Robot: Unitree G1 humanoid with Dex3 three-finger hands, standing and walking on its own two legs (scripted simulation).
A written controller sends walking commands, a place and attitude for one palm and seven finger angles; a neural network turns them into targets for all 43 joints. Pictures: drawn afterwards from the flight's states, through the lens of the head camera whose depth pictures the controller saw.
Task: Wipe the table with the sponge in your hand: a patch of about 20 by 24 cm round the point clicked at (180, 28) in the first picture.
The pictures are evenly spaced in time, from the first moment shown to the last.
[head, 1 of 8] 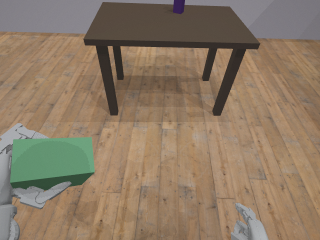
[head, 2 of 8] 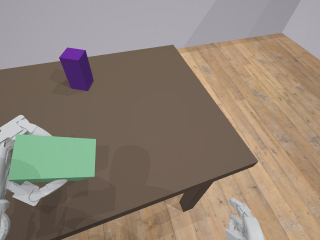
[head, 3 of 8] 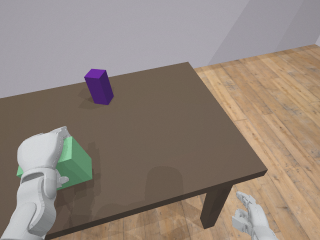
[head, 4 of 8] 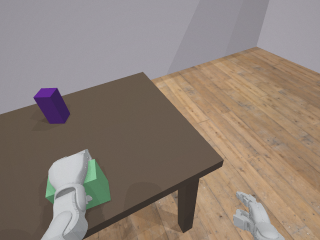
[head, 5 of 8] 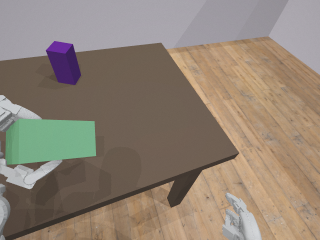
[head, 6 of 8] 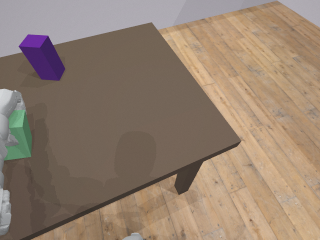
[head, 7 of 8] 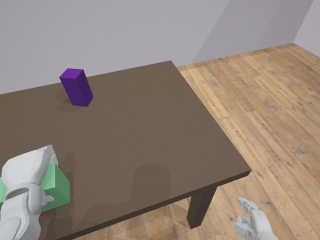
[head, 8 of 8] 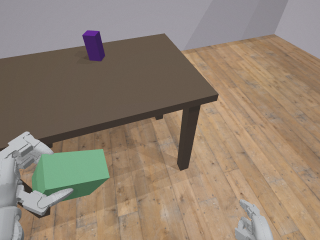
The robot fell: no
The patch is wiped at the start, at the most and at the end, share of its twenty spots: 0.00 1.00 1.00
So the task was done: no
